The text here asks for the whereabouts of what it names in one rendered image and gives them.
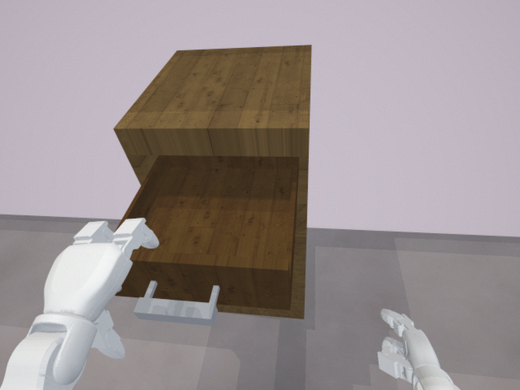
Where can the cabinet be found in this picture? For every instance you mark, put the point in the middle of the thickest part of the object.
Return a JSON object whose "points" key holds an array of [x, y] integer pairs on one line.
{"points": [[251, 101]]}

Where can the robot left hand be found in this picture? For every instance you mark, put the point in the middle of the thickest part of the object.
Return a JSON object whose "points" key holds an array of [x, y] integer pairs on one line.
{"points": [[87, 275]]}

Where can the right robot forearm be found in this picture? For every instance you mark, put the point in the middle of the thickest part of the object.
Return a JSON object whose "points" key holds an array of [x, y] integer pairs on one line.
{"points": [[431, 378]]}

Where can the handle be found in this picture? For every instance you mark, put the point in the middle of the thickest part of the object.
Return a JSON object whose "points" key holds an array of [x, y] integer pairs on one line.
{"points": [[191, 312]]}

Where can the drawer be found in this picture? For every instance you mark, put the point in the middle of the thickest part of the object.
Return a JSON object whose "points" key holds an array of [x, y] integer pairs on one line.
{"points": [[220, 220]]}

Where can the left robot forearm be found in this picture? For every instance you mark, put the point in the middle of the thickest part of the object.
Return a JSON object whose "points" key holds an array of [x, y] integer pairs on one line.
{"points": [[53, 354]]}

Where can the robot right hand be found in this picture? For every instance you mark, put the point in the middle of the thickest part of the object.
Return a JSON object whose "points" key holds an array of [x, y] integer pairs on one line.
{"points": [[400, 360]]}

